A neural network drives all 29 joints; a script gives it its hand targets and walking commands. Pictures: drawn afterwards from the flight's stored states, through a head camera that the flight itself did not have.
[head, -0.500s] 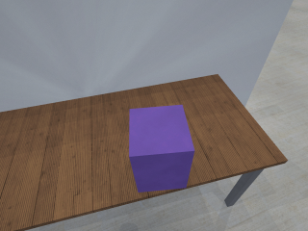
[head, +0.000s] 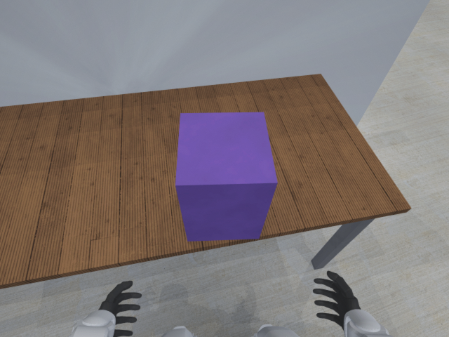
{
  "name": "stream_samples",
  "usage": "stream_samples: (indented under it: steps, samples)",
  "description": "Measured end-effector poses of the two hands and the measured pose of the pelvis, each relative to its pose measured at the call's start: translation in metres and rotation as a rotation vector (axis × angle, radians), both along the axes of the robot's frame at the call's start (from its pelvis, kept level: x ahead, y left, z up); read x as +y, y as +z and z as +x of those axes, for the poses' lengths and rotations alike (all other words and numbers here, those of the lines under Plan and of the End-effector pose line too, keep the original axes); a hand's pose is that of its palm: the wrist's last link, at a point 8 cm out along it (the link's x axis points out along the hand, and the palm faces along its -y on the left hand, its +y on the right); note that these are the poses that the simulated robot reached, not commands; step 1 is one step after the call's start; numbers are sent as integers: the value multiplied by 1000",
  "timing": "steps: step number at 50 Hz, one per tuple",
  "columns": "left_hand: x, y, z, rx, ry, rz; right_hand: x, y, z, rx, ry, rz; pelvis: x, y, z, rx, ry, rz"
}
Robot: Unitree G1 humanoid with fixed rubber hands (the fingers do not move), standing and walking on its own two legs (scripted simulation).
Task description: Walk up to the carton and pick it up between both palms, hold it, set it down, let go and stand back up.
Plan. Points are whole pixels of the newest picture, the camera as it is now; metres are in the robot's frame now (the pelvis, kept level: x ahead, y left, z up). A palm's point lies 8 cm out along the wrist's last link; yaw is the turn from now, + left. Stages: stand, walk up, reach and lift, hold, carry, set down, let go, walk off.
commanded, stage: reach and lift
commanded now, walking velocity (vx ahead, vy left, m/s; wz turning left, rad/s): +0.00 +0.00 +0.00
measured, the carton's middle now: (223, 181) +0.43 +0.01 -0.03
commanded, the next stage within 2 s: none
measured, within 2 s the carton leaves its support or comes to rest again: neither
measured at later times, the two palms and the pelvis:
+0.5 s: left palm out of the picture +0.14 +0.22 -0.08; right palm out of the picture +0.12 -0.19 -0.08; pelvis -0.01 -0.02 +0.01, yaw +1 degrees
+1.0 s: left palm (109, 333) +0.16 +0.21 -0.07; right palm (339, 328) +0.15 -0.18 -0.06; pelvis +0.00 +0.00 +0.02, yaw +1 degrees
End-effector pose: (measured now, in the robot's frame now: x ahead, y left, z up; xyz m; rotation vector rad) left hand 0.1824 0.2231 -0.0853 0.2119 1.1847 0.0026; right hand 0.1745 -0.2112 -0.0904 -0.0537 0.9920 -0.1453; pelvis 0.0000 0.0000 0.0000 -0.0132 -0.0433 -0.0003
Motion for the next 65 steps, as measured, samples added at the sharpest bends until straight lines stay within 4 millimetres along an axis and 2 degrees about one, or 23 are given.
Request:
stream_samples:
  steps: [4, 8, 12, 17, 22, 29, 36, 45, 65]
  samples:
    - [1, -13, -31, 39, 39, 11, 6, -11, -28, 51, 2, 0, -8, -1, -1, 19, 5, 8]
    - [8, -26, -48, 52, 85, 28, 15, -25, -46, 86, -2, 9, -13, -6, -6, 38, 11, 13]
    - [12, -24, -46, -4, 94, 33, 25, -28, -48, 52, -6, 25, -17, -9, -11, 48, 16, 17]
    - [8, -7, -35, -107, 74, 17, 29, -12, -46, -37, -4, 31, -20, -2, -15, 23, 17, 24]
    - [0, 4, -35, -150, 76, 2, 23, 3, -51, -81, 1, 15, -22, 9, -15, -6, 17, 30]
    - [-9, 4, -40, -204, 97, -22, 14, 12, -58, -116, 16, -14, -23, 15, -15, -25, 20, 35]
    - [-14, 5, -36, -281, 105, -43, 23, 18, -52, -174, 33, -1, -21, 17, -13, -39, 26, 35]
    - [-16, 13, -26, -372, 102, -56, 36, 25, -34, -250, 52, 29, -11, 20, -5, -41, 20, 31]
    - [-10, 29, 2, -623, 110, -69, 31, 39, 6, -418, 63, 29, 5, 25, 28, -21, 14, 14]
